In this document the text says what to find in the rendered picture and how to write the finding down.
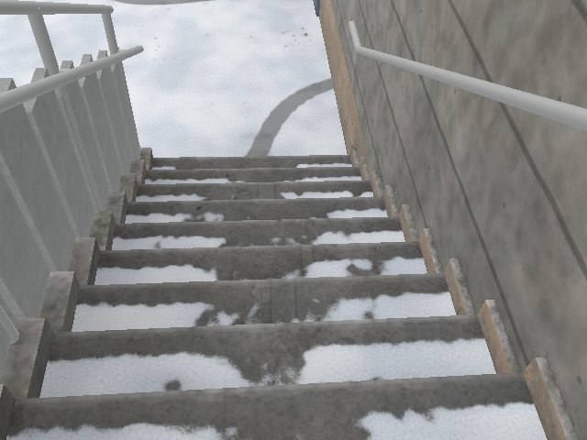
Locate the stairs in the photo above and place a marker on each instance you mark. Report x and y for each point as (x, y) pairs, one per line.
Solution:
(269, 298)

